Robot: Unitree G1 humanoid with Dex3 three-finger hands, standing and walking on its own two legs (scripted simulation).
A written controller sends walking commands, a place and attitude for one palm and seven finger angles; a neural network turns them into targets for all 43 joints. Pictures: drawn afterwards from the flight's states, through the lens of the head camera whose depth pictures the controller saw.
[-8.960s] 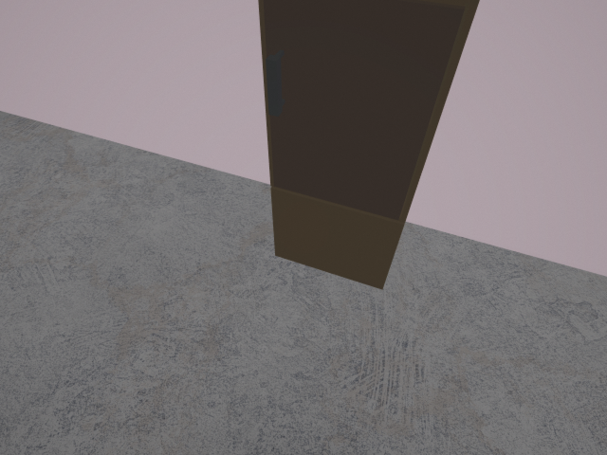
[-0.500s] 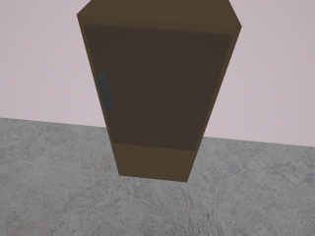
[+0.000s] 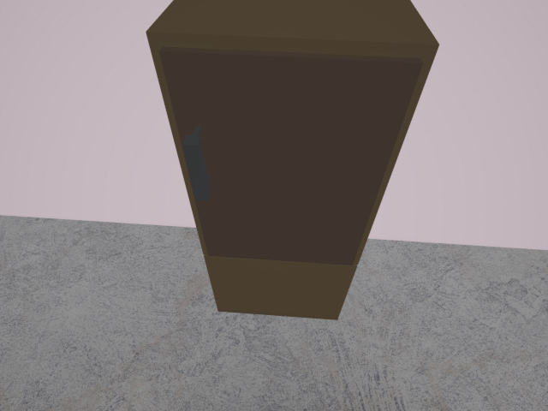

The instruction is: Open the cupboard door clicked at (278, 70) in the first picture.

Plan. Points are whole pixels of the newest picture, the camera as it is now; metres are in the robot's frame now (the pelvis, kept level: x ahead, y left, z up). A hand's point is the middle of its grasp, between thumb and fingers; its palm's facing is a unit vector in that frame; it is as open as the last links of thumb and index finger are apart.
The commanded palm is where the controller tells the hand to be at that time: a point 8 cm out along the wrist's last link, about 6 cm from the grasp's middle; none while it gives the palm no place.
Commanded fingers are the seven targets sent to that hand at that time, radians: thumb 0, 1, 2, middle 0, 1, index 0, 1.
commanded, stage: raise the hand with hooked fingers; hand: left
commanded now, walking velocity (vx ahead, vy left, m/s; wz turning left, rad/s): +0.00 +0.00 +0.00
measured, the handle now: (200, 163) +0.55 +0.19 +0.04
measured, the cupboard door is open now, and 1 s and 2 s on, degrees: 0 0 0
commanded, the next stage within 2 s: none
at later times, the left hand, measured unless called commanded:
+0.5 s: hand (154, 395) +0.16 +0.19 -0.05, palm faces +0.05 -1.00 -0.02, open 8.5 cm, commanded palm +0.14 +0.24 -0.04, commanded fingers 0.00 0.39 0.68 -0.24 -0.63 -0.24 -0.63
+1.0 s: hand (129, 345) +0.21 +0.22 +0.00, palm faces +0.01 -1.00 -0.07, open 11.5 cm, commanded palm +0.18 +0.27 +0.01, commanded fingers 0.00 -0.20 0.43 -0.28 -1.00 -0.28 -1.00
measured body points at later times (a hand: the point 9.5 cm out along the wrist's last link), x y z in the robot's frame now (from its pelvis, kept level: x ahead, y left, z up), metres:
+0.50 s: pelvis -0.01 -0.03 -0.08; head +0.04 -0.01 +0.37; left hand +0.15 +0.24 -0.05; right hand +0.24 -0.27 -0.10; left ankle +0.02 +0.09 -0.74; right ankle +0.01 -0.14 -0.74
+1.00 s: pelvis -0.01 -0.02 -0.06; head +0.04 -0.02 +0.39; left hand +0.20 +0.27 +0.00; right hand +0.13 -0.28 -0.14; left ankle +0.02 +0.09 -0.74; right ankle +0.01 -0.14 -0.74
